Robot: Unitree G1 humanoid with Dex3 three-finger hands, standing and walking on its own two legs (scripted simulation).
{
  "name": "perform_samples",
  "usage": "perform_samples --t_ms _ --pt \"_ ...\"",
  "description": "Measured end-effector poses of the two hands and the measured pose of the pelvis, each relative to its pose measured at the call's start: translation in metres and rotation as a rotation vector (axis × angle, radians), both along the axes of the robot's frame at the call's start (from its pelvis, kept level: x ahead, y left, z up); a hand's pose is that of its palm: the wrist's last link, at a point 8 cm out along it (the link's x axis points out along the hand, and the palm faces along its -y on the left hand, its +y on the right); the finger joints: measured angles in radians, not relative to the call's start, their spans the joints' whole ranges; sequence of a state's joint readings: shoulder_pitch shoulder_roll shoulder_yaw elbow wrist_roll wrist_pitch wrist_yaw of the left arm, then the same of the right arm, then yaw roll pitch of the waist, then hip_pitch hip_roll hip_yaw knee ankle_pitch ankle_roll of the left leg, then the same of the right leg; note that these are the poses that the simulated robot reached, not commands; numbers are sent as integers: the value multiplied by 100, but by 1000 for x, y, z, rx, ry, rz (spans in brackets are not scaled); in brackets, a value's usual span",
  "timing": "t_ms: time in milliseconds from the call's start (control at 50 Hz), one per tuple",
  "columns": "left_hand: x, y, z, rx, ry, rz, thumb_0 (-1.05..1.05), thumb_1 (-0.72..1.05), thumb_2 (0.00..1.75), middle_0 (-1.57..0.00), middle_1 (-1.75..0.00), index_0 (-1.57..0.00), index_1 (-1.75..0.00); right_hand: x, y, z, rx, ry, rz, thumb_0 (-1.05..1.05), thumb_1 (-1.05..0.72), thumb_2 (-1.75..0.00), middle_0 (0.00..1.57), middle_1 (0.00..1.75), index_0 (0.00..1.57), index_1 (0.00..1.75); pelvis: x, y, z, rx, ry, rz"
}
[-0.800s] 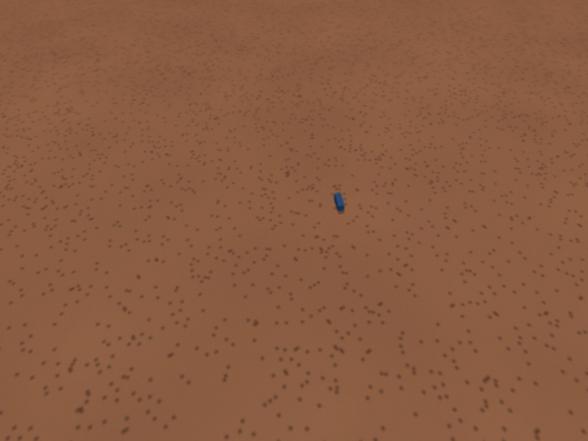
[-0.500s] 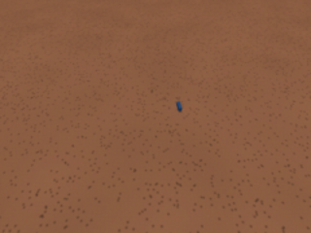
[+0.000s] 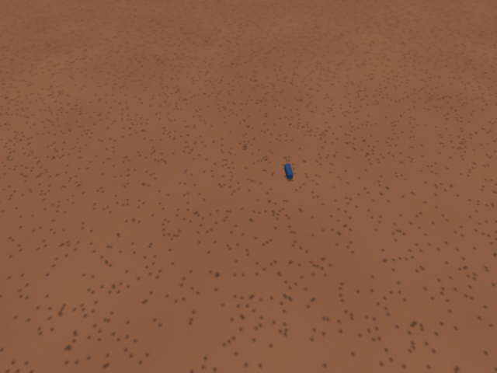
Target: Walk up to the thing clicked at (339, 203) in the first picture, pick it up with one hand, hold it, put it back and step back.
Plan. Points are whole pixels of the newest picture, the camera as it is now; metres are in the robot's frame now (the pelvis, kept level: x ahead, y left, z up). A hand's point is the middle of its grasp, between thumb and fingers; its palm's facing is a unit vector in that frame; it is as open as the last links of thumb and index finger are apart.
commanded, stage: stand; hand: left
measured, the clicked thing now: (288, 171) +1.26 -0.20 -0.77
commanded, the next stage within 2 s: walk up in 0.32 s
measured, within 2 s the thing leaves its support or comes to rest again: neither
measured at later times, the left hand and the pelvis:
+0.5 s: hand out of the picture +0.10 +0.26 -0.14, palm faces -0.21 -0.89 -0.40, open 7.4 cm; pelvis +0.02 -0.01 -0.01, yaw -10 degrees
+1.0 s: hand (151, 252) +0.40 +0.25 -0.15, palm faces -0.47 -0.73 -0.50, open 7.4 cm; pelvis +0.26 -0.02 -0.04, yaw -30 degrees
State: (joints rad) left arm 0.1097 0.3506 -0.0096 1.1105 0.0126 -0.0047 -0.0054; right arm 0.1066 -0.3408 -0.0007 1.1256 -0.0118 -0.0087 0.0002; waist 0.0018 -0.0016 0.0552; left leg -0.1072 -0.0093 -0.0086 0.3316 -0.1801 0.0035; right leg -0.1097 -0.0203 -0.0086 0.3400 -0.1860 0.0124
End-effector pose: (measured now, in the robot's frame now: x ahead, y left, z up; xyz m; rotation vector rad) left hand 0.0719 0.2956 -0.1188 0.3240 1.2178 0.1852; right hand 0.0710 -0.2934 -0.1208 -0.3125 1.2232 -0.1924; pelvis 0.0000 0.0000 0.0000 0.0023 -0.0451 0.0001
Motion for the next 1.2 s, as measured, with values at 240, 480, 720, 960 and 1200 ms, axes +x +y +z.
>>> perform_samples --t_ms 240,480,720,960,1200 --pt "-1 -2 0 1 10 2 1 90 90 -20 -30 -20 -30 1 -3 0 -1 4 0 0 -91 -90 20 30 21 30 1 -2 0 1 2 0" --pt "19 9 14 63 127 -131 1 90 90 -21 -30 -20 -30 -7 -39 2 5 -150 -130 0 -90 -90 20 30 21 30 14 -3 -6 3 39 -162" --pt "131 -3 34 232 -31 -239 1 90 90 -20 -30 -20 -30 26 -97 -36 24 -148 -248 1 -91 -90 19 30 20 30 91 -43 -37 -32 -6 -328" --pt "297 -22 23 180 26 -452 1 89 90 -21 -30 -21 -30 133 -80 -4 -1 -224 -336 1 -91 -90 20 30 21 30 231 -25 -26 -43 27 -502" --pt "591 -69 8 151 -145 -740 1 90 90 -20 -30 -20 -30 155 2 13 -64 -61 -662 1 -91 -90 20 30 20 30 374 6 -23 -30 33 -626"
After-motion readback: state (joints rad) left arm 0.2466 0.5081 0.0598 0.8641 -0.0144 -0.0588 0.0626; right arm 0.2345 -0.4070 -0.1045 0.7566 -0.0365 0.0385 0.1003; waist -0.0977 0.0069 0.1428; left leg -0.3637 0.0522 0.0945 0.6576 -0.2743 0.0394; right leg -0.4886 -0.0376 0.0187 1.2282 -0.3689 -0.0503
